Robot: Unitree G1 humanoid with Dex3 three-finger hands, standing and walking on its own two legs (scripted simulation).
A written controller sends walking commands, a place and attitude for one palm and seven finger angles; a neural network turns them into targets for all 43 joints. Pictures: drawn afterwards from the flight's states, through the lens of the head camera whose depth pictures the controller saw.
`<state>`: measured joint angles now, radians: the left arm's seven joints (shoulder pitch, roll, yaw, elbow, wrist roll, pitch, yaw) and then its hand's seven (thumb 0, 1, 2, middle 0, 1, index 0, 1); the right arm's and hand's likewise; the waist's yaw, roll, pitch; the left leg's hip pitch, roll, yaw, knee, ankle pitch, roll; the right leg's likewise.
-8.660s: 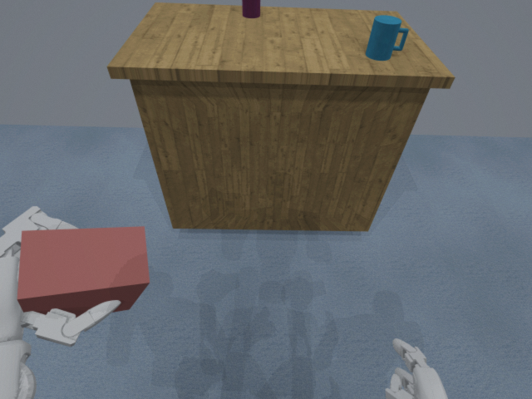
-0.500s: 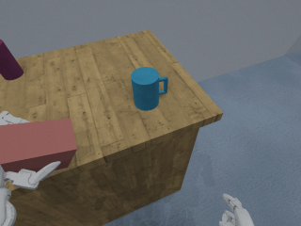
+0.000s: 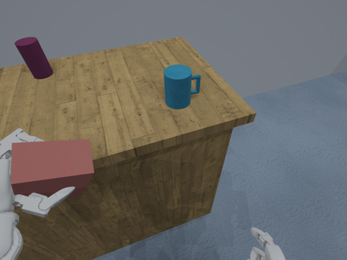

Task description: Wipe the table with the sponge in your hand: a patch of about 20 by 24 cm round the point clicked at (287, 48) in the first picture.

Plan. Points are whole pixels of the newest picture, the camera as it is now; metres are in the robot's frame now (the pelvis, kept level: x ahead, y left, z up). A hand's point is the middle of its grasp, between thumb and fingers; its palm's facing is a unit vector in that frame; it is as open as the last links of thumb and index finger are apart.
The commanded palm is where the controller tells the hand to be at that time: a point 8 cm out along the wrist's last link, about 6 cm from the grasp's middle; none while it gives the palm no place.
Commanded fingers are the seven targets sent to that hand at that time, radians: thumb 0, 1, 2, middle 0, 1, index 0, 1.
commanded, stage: come to a stop and stand still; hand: left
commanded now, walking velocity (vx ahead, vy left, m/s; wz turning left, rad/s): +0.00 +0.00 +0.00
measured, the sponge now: (63, 172) +0.23 +0.22 +0.15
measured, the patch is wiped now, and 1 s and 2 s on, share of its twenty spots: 0.00 0.00 0.00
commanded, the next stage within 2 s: none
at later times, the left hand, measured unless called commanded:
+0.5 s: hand (54, 226) +0.14 +0.19 +0.16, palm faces +0.47 -0.77 -0.43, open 10.0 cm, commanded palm +0.10 +0.22 +0.18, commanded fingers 0.00 0.10 1.30 -1.20 -1.60 -1.20 -1.60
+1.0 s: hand (128, 228) +0.14 +0.08 +0.15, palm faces +0.41 -0.76 -0.50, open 10.0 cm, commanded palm +0.07 +0.12 +0.18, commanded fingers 0.00 0.10 1.30 -1.20 -1.60 -1.20 -1.60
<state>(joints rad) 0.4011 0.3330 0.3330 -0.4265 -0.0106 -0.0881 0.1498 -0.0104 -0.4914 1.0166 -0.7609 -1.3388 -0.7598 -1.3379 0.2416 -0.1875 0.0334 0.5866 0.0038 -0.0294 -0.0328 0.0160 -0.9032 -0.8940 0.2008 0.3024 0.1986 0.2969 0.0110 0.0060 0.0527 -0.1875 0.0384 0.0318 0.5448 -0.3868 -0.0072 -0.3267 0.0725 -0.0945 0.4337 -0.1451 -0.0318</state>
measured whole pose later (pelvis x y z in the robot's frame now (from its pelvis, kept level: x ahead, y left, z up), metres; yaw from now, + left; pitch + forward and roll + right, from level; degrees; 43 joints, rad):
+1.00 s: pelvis -0.07 -0.17 -0.01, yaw +3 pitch -2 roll +5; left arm 0.42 0.36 0.34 -0.42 -0.03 -0.12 0.14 -0.01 -0.49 1.02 -0.76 -1.34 -0.76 -1.34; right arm 0.22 -0.21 -0.01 0.54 -0.01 -0.07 -0.01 0.01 -0.90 -0.89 0.20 0.30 0.20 0.30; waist 0.00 0.02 0.11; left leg -0.16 0.08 0.03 0.53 -0.32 -0.06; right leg -0.38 0.13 0.05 0.85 -0.36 -0.03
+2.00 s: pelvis -0.12 -0.37 +0.02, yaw +4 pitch +0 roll +7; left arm 0.50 0.40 0.36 -0.53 -0.04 -0.26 0.15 -0.01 -0.50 1.02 -0.76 -1.33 -0.76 -1.33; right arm 0.18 -0.27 -0.06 0.58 0.03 -0.07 0.01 0.02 -0.91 -0.89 0.20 0.30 0.20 0.30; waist -0.03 -0.04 0.06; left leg -0.38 -0.02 0.02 0.77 -0.30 -0.03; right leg -0.26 0.05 0.05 0.33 -0.07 -0.12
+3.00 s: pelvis -0.10 -0.30 +0.01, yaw +6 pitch +1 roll -1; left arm 0.50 0.40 0.37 -0.51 -0.06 -0.19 0.15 -0.01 -0.50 1.03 -0.77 -1.33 -0.76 -1.33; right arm 0.18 -0.21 0.02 0.56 0.01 -0.06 -0.03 0.02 -0.90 -0.89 0.20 0.30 0.20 0.30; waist 0.00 0.00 0.00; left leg -0.14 -0.03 0.00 0.45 -0.32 0.04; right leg -0.27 0.08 0.00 0.41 -0.15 -0.05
